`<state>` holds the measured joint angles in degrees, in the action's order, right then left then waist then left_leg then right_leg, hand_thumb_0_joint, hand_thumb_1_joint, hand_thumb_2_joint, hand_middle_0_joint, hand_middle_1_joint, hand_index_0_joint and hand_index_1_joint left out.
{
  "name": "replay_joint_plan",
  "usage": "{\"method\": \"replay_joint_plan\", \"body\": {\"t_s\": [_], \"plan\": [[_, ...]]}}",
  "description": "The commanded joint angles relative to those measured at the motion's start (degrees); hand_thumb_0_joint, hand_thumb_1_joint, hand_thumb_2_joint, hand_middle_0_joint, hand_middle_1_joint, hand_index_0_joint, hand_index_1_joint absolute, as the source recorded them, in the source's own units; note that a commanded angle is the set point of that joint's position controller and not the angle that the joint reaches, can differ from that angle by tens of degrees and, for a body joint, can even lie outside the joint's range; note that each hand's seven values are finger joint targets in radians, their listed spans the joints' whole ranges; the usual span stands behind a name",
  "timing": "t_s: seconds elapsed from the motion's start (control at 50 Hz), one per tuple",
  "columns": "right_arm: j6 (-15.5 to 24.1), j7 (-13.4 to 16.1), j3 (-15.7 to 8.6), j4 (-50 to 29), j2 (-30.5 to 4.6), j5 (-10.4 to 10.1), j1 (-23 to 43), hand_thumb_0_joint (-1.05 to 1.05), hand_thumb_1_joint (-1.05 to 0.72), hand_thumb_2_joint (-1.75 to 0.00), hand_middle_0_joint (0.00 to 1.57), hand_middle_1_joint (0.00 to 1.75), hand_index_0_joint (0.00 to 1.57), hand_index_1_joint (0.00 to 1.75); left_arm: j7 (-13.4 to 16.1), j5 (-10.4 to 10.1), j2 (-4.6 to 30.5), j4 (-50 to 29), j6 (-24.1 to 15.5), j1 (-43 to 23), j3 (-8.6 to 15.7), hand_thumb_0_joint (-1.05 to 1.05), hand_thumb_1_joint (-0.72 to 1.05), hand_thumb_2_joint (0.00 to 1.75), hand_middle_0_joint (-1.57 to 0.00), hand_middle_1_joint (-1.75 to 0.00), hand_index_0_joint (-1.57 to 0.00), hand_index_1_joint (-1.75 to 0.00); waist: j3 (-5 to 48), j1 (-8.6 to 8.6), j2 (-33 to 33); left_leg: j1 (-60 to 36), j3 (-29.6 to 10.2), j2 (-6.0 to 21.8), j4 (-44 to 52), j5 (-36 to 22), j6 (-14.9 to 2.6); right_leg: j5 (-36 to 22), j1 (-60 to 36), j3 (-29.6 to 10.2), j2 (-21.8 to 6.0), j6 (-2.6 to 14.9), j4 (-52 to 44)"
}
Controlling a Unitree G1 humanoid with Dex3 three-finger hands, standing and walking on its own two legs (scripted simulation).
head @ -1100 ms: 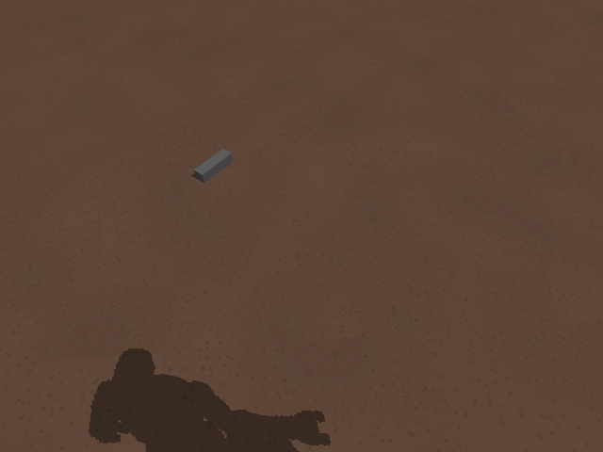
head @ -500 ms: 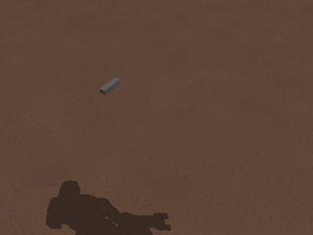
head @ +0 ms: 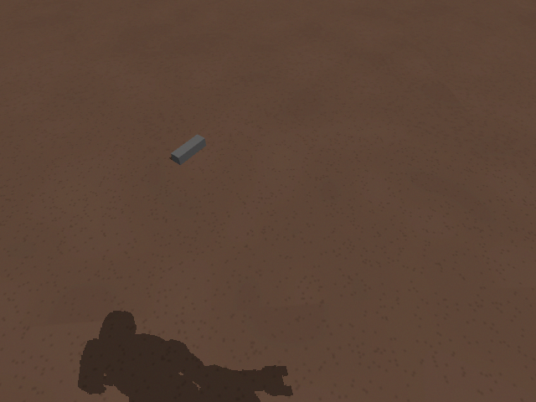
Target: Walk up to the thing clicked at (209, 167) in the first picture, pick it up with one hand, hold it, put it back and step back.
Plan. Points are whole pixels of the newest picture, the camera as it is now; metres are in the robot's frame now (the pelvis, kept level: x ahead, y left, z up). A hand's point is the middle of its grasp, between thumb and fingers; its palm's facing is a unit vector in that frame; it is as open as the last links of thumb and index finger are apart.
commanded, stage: stand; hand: left
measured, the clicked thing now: (189, 149) +1.47 +0.46 -0.76
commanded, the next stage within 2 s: walk up in 0.02 s
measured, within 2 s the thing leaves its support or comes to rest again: neither
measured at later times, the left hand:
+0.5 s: hand out of the picture +0.15 +0.39 -0.18, palm faces +0.27 -0.92 -0.28, open 7.4 cm
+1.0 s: hand (94, 293) +0.33 +0.35 -0.14, palm faces +0.52 -0.78 -0.35, open 7.4 cm
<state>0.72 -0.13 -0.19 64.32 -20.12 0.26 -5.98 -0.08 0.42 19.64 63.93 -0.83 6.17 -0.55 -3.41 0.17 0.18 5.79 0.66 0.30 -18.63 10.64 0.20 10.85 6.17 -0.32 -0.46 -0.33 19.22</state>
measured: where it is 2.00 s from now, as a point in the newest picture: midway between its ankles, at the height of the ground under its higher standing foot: (254, 237)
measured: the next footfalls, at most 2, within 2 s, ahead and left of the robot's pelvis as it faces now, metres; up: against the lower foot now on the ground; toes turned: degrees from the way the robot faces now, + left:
left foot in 0.36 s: +0.17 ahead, +0.22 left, +0.00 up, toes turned +22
right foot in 0.84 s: +0.49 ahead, -0.01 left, +0.00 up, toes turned +24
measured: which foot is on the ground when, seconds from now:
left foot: down 0.00-0.06, up 0.08-0.34, down 0.36-0.88, up 0.90-1.00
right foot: down 0.00-0.34, up 0.36-0.82, down 0.84-1.00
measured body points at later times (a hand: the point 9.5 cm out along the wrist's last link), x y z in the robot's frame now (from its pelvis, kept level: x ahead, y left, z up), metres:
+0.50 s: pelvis +0.11 +0.09 -0.03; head +0.08 +0.13 +0.42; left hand +0.13 +0.44 -0.16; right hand +0.25 -0.24 -0.09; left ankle +0.13 +0.20 -0.75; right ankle +0.14 -0.04 -0.68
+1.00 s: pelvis +0.39 +0.07 -0.02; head +0.41 +0.07 +0.43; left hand +0.31 +0.39 -0.11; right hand +0.63 -0.18 -0.13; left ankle +0.26 +0.16 -0.65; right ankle +0.45 -0.03 -0.75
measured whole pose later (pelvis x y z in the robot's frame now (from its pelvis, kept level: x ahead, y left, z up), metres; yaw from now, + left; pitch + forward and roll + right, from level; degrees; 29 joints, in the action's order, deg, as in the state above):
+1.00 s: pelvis +0.39 +0.07 -0.02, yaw +32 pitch +0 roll +2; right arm 5.0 1.7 -2.3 52.5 -26.7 0.1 -18.1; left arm -5.6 2.1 21.9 48.9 -2.6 10.6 5.1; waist -1.8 -3.5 0.0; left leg 25.9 0.4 1.4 -69.0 24.1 -3.2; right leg 18.4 16.5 5.8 -4.9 0.1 35.1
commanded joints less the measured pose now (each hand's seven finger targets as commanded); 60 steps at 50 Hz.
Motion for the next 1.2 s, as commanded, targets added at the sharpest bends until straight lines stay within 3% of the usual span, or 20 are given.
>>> {"method": "replay_joint_plan", "body": {"t_s": [0.0, 0.04, 0.08, 0.24, 0.3, 0.32, 0.34, 0.36, 0.38, 0.4, 0.48, 0.74, 0.82, 0.84, 0.86, 0.9, 0.96, 1.0, 1.1, 1.18], "plan": [[1.8, -1.2, -6.3, -7.8, -18.7, -0.4, -1.9, 0.00, -0.90, -0.90, 0.20, 0.30, 0.20, 0.30, -1.2, 1.2, 20.5, -8.8, -2.0, -2.1, 8.2, 0.00, 0.90, 0.90, -0.20, -0.30, -0.20, -0.30, 8.8, -2.47, -4.5, 12.6, -12.7, 5.7, -1.8, 20.3, -5.42, 21.4, -10.1, -1.0, -5.1, 4.14, 3.6], [1.8, -2.3, -4.6, -12.5, -16.1, 0.6, 6.0, 0.00, -0.90, -0.90, 0.20, 0.30, 0.20, 0.30, -2.1, 2.4, 21.8, -8.7, -2.4, 4.2, 9.2, 0.00, 0.90, 0.90, -0.20, -0.30, -0.20, -0.30, 0.0, -7.21, -8.5, 39.7, 0.0, -1.1, -10.8, 17.3, -0.49, 36.5, -23.3, -8.2, -14.3, 8.09, -8.5], [1.9, -2.8, -6.0, -14.9, -15.6, 1.2, 9.0, 0.00, -0.90, -0.90, 0.20, 0.30, 0.20, 0.30, -2.3, 2.0, 23.1, -11.7, -2.8, 1.9, 9.8, 0.00, 0.90, 0.90, -0.20, -0.30, -0.20, -0.30, -2.4, -8.25, -12.5, 42.2, 0.8, 4.4, -30.9, 13.7, -0.45, 33.9, -13.6, -20.2, -29.3, 14.92, -15.1], [1.4, -5.7, -8.3, -14.2, -15.5, -0.3, -5.8, 0.00, -0.90, -0.90, 0.20, 0.30, 0.20, 0.30, -4.9, 3.0, 20.8, -18.5, -2.5, -8.6, 9.9, 0.00, 0.90, 0.90, -0.20, -0.30, -0.20, -0.30, 2.9, 0.05, -11.5, 13.9, 5.7, 5.2, -18.3, 2.1, 0.25, 26.0, 3.1, 5.0, -16.2, 8.86, -7.7], [2.2, -3.8, -10.6, -8.4, -17.6, 1.3, -22.9, 0.00, -0.90, -0.90, 0.20, 0.30, 0.20, 0.30, -5.3, 3.2, 17.7, -16.9, -0.6, -10.1, 10.4, 0.00, 0.90, 0.90, -0.20, -0.30, -0.20, -0.30, 9.0, 7.38, 1.7, -12.1, 9.7, -0.8, -17.2, 1.0, -1.63, 23.5, 18.4, 13.2, -8.7, 7.20, 18.3], [2.3, -2.8, -11.9, -7.0, -21.4, 1.3, -29.6, 0.00, -0.90, -0.90, 0.20, 0.30, 0.20, 0.30, -5.3, 3.8, 13.9, -17.7, -0.1, -8.7, 9.2, 0.00, 0.90, 0.90, -0.20, -0.30, -0.20, -0.30, 9.2, 10.69, 12.1, -20.9, 2.9, 1.3, -15.7, 8.9, -3.45, 25.8, 30.0, 12.9, -5.6, 6.82, 35.5], [2.1, -1.7, -12.5, -8.3, -26.9, 1.4, -30.9, 0.00, -0.90, -0.90, 0.20, 0.30, 0.20, 0.30, -5.8, 3.6, 11.0, -18.6, 0.4, -7.5, 7.9, 0.00, 0.90, 0.90, -0.20, -0.30, -0.20, -0.30, 4.7, 10.74, 21.7, -16.6, -20.1, 10.7, -1.7, 35.3, -5.78, 28.1, 40.4, 9.5, 1.1, 5.53, 50.8], [2.7, -1.4, -12.0, -11.8, -28.8, 0.5, -21.7, 0.00, -0.90, -0.90, 0.20, 0.30, 0.20, 0.30, -6.3, 3.4, 12.0, -19.6, 0.2, -7.3, 7.1, 0.00, 0.90, 0.90, -0.20, -0.30, -0.20, -0.30, -0.5, 5.73, 15.7, -3.9, -45.1, 21.3, 12.2, 48.9, -8.43, 22.9, 41.1, 0.8, -0.2, 3.91, 55.1], [3.2, -1.3, -11.0, -14.7, -29.3, -1.2, -12.9, 0.00, -0.90, -0.90, 0.20, 0.30, 0.20, 0.30, -6.5, 3.3, 16.7, -20.2, 0.3, -4.8, 7.8, 0.00, 0.90, 0.90, -0.20, -0.30, -0.20, -0.30, -3.6, 1.14, 10.7, 5.5, -55.5, 27.5, 20.5, 54.0, -14.11, 19.0, 37.1, -4.9, -3.6, 3.20, 54.7], [4.1, -1.1, -10.3, -15.8, -28.6, -1.5, -8.5, 0.00, -0.90, -0.90, 0.20, 0.30, 0.20, 0.30, -6.3, 3.3, 18.5, -18.4, 0.2, -3.2, 8.3, 0.00, 0.90, 0.90, -0.20, -0.30, -0.20, -0.30, -5.3, -1.70, 8.3, 8.7, -52.5, 28.0, 20.4, 49.5, -15.24, 17.8, 35.1, -6.5, -6.6, 2.03, 54.9], [6.1, 0.0, -8.1, -16.0, -23.5, -0.1, -7.2, 0.00, -0.90, -0.90, 0.20, 0.30, 0.20, 0.30, -7.4, 1.4, 19.7, -13.0, 1.4, 3.1, 9.5, 0.00, 0.90, 0.90, -0.20, -0.30, -0.20, -0.30, -4.3, -4.37, 8.1, 21.4, -20.8, 13.8, 13.6, 33.5, -8.25, 4.8, 22.3, -3.4, -7.9, -0.08, 44.4], [7.2, 1.8, -8.2, -16.6, -22.6, 0.8, -17.0, 0.00, -0.90, -0.90, 0.20, 0.30, 0.20, 0.30, -8.3, 2.3, 14.8, -21.8, 0.3, -9.8, 9.1, 0.00, 0.90, 0.90, -0.20, -0.30, -0.20, -0.30, -0.1, 1.00, 5.5, 3.3, -14.2, 12.3, 2.3, 11.2, -11.21, 4.5, 25.4, -3.1, -7.3, -0.74, 19.0], [6.3, 2.2, -7.3, -18.3, -20.7, 1.1, -13.4, 0.00, -0.90, -0.90, 0.20, 0.30, 0.20, 0.30, -6.7, 2.2, 15.5, -17.7, -1.2, 3.7, 10.5, 0.00, 0.90, 0.90, -0.20, -0.30, -0.20, -0.30, 5.7, -6.42, 3.8, 11.5, -9.4, 9.5, -18.5, -10.4, -8.49, 6.1, 2.8, 3.3, -1.9, 1.53, 10.2], [6.3, 2.2, -5.7, -18.9, -16.3, 0.9, -14.8, 0.00, -0.90, -0.90, 0.20, 0.30, 0.20, 0.30, -5.8, 2.9, 20.4, -15.5, -1.9, 12.6, 12.4, 0.00, 0.90, 0.90, -0.20, -0.30, -0.20, -0.30, 10.9, -10.31, -7.1, 19.5, -5.8, 4.5, -38.1, -8.2, -5.80, 12.3, -9.2, -5.2, -5.9, 3.48, 7.1], [6.8, 2.3, -3.3, -20.9, -10.1, 0.2, -15.5, 0.00, -0.90, -0.90, 0.20, 0.30, 0.20, 0.30, -5.0, 3.5, 26.4, -14.6, -2.6, 16.7, 13.4, 0.00, 0.90, 0.90, -0.20, -0.30, -0.20, -0.30, 10.8, -11.13, -24.0, 39.8, 1.0, -3.9, -50.8, 17.9, -3.32, 22.0, -19.4, -25.6, -20.2, 6.15, -1.5], [6.6, 3.5, -4.3, -19.2, -17.3, 0.7, -13.3, 0.00, -0.90, -0.90, 0.20, 0.30, 0.20, 0.30, -4.3, 1.7, 26.8, -16.6, -2.2, 10.7, 12.7, 0.00, 0.90, 0.90, -0.20, -0.30, -0.20, -0.30, 7.1, -8.56, -19.1, 43.5, -0.8, 2.2, -58.7, 18.7, -3.41, 14.5, -14.3, -35.2, -26.2, 13.37, -5.5], [6.7, 1.6, -4.5, -16.1, -16.4, -1.0, -14.2, 0.00, -0.90, -0.90, 0.20, 0.30, 0.20, 0.30, -3.6, 0.9, 18.3, -18.2, -2.6, 6.7, 10.1, 0.00, 0.90, 0.90, -0.20, -0.30, -0.20, -0.30, 1.6, -3.85, -11.0, 34.5, -3.3, 4.4, -49.5, 8.5, -4.42, -18.1, -4.2, -6.4, -14.4, 6.91, 2.5], [5.9, 0.9, -4.3, -16.4, -15.1, -0.6, -14.1, 0.00, -0.90, -0.90, 0.20, 0.30, 0.20, 0.30, -3.5, 0.9, 17.1, -18.5, -2.7, 7.6, 9.4, 0.00, 0.90, 0.90, -0.20, -0.30, -0.20, -0.30, 0.9, -3.46, -12.3, 30.4, -1.3, 3.3, -43.5, 6.7, -3.60, -30.1, -1.0, 0.0, -12.0, 6.56, 4.2], [5.5, 0.2, -4.8, -19.5, -13.9, -1.1, -9.6, 0.00, -0.90, -0.90, 0.20, 0.30, 0.20, 0.30, -4.3, 1.9, 16.8, -23.2, -2.0, 5.2, 8.9, 0.00, 0.90, 0.90, -0.20, -0.30, -0.20, -0.30, 0.5, -3.61, -9.6, 22.8, 5.5, 2.5, -21.3, -3.5, -2.41, -18.7, 1.7, 6.0, -11.2, 8.27, 1.0], [5.3, 2.4, -7.4, -15.0, -16.4, -0.6, -24.8, 0.00, -0.90, -0.90, 0.20, 0.30, 0.20, 0.30, -4.5, 1.4, 15.1, -25.6, -0.7, 6.9, 8.2, 0.00, 0.90, 0.90, -0.20, -0.30, -0.20, -0.30, 9.2, 2.48, -0.1, -7.0, 6.9, -0.9, -15.3, -9.9, -3.93, -18.2, 12.2, 8.5, -8.3, 6.57, 21.1]]}}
